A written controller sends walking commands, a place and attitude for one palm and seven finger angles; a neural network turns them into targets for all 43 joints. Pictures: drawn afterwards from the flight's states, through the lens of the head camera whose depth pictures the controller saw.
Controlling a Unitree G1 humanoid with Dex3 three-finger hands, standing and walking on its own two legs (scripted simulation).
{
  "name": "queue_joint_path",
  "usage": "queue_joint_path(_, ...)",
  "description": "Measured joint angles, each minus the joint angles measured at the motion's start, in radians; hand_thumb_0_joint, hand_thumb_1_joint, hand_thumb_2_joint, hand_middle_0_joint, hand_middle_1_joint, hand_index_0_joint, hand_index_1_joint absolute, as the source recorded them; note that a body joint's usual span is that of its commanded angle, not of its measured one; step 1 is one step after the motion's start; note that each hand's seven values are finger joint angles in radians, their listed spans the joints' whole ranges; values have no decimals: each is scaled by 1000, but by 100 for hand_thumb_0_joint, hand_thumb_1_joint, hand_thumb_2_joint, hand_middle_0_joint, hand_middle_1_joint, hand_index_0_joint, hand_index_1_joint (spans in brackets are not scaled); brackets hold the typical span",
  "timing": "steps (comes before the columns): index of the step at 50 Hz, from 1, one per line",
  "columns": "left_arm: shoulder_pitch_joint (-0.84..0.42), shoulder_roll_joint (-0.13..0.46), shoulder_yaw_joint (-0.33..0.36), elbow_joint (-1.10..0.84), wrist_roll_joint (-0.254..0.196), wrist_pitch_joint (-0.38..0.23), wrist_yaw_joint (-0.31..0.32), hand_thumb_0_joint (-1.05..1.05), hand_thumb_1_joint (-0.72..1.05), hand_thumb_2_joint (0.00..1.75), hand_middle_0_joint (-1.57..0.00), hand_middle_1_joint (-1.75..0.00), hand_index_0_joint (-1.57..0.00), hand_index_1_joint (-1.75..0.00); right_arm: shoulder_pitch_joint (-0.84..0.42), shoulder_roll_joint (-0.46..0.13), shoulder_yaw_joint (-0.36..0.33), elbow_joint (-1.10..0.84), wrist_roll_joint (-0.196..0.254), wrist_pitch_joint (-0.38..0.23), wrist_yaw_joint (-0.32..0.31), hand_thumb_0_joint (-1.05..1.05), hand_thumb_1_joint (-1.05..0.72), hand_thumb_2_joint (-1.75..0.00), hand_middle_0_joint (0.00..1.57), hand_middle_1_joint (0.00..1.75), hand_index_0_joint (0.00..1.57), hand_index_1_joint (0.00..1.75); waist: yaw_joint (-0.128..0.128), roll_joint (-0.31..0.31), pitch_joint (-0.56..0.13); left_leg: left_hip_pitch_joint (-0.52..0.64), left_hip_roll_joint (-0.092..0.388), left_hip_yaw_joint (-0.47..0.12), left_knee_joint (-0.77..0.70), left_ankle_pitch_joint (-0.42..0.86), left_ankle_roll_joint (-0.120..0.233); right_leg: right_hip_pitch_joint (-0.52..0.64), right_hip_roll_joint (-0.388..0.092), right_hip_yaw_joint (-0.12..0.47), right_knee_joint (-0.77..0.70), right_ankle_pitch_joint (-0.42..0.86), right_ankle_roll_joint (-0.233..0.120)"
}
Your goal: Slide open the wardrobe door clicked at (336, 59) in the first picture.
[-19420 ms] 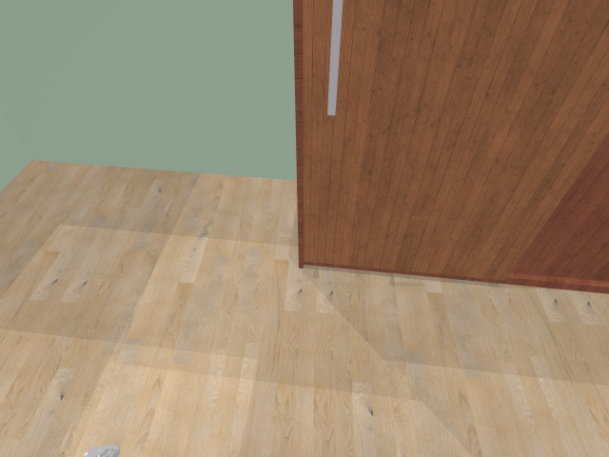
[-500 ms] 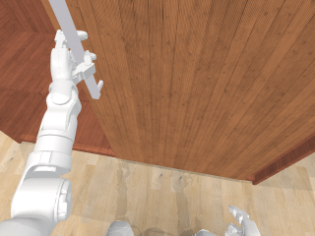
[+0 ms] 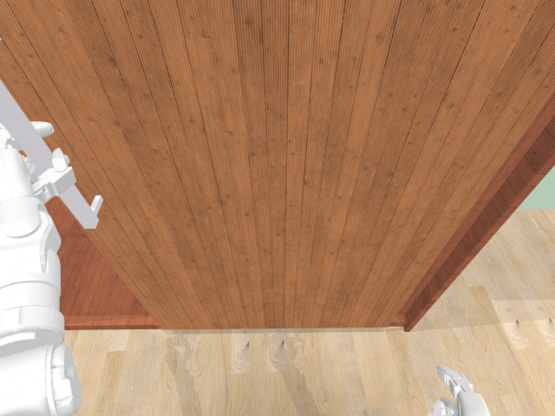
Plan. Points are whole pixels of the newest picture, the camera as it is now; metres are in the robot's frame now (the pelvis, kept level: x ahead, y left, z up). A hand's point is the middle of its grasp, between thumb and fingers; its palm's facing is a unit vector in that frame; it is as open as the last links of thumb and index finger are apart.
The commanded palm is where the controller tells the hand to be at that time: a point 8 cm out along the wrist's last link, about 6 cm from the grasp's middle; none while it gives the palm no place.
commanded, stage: stop walking and hold the door there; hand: left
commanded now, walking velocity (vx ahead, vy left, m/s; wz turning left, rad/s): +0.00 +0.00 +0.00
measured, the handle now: (49, 148) +0.44 +0.35 +0.15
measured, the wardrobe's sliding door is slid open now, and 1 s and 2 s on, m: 0.70 0.70 0.70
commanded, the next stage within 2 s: none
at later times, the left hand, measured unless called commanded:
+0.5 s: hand (61, 171) +0.40 +0.32 +0.15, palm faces +0.48 -0.85 -0.20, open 6.0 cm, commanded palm +0.36 +0.35 +0.13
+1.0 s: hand (55, 174) +0.40 +0.32 +0.14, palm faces +0.34 -0.91 -0.22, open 5.8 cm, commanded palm +0.36 +0.36 +0.13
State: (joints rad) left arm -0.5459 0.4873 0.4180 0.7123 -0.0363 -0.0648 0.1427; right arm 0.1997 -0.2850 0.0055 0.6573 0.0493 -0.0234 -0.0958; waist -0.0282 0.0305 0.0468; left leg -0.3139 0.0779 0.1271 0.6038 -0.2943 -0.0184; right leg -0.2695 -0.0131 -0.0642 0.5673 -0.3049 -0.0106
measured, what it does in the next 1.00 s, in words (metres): shifts its weight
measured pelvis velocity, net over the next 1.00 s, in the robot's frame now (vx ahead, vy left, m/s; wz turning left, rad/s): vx -0.05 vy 0.08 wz -0.01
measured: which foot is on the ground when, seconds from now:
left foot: down 0.00-1.00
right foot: down 0.00-0.96, up 0.98-1.00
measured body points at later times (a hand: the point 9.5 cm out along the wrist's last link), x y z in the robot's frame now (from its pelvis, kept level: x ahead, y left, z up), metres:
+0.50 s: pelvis -0.03 +0.02 +0.01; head -0.02 +0.02 +0.46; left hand +0.37 +0.36 +0.16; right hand +0.04 -0.27 -0.10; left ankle +0.01 +0.12 -0.73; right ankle +0.00 -0.11 -0.73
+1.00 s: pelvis -0.05 +0.08 +0.00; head -0.03 +0.07 +0.44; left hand +0.37 +0.37 +0.16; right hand +0.05 -0.23 -0.10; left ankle +0.00 +0.14 -0.73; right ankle -0.02 -0.10 -0.72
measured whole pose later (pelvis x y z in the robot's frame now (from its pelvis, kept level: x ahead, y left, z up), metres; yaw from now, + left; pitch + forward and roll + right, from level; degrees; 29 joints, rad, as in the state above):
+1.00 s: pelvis -0.05 +0.08 +0.00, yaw -1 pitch -1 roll +0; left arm -0.72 0.47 0.31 0.92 0.01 -0.14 0.08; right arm 0.22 -0.34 -0.03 0.71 0.04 0.01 -0.11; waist -0.06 0.00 0.05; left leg -0.33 -0.03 0.16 0.56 -0.23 0.09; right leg -0.38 -0.13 -0.01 0.72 -0.38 0.05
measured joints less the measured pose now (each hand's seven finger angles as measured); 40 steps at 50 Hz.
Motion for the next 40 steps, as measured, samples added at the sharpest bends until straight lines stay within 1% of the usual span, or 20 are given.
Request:
queue_joint_path(1,-1,-2,3,7,4,0,-3,-1,70,84,-39,-126,-25,-137,10,-5,-1,8,0,3,-6,1,-90,-90,21,30,20,30,-1,4,-5,8,-4,-15,-15,11,-1,1,2,0,-4,2,1)
queue_joint_path(2,-3,-2,5,14,8,0,-6,-1,70,84,-39,-126,-25,-137,18,-6,-2,20,0,6,-11,1,-90,-90,21,30,20,30,-4,0,-7,16,-11,-16,-29,15,4,3,-2,3,-5,4,3)
queue_joint_path(5,-4,9,2,38,14,-5,-10,-1,69,84,-39,-125,-27,-138,34,-7,-6,45,-1,15,-21,1,-90,-90,21,30,20,30,-4,-18,-14,40,-22,4,-73,37,20,8,-10,22,-26,23,13)
queue_joint_path(9,-12,32,-2,73,14,-7,-6,-1,70,83,-39,-125,-27,-138,51,-5,-6,43,-2,17,-18,1,-90,-90,21,30,20,30,-13,-25,-22,38,-14,22,-83,51,26,3,-1,39,-46,49,16)
queue_joint_path(15,-43,58,-4,141,18,-15,-5,-1,72,80,-36,-125,-26,-138,73,0,2,46,-4,11,-20,1,-90,-90,21,30,20,30,-29,-30,-35,27,-3,29,-86,65,26,-4,10,46,-68,77,13)
queue_joint_path(23,-73,71,-2,214,26,-37,-21,-1,72,80,-35,-125,-28,-138,92,-9,1,66,-7,5,-24,1,-90,-90,21,30,20,30,-35,-29,-45,22,-6,40,-98,79,33,-12,8,56,-83,97,19)
queue_joint_path(34,-94,67,-13,244,27,-52,-30,-1,71,81,-36,-126,-30,-139,94,-5,1,72,-7,-3,-22,1,-90,-90,21,30,20,30,-27,-24,-43,18,-12,44,-96,80,41,-17,2,61,-79,99,26)
queue_joint_path(38,-104,58,-16,244,28,-56,-30,-1,71,81,-36,-126,-30,-139,83,-12,-4,60,-7,6,-19,1,-90,-90,21,30,20,30,-33,-11,-34,0,-16,35,-73,74,44,-25,-4,52,-67,95,30)
queue_joint_path(40,-115,48,-20,247,32,-60,-31,-1,71,81,-37,-127,-30,-139,73,-22,-12,57,-7,14,-18,1,-90,-90,21,30,20,30,-40,-3,-28,-17,-23,25,-49,67,35,-31,-14,45,-55,90,36)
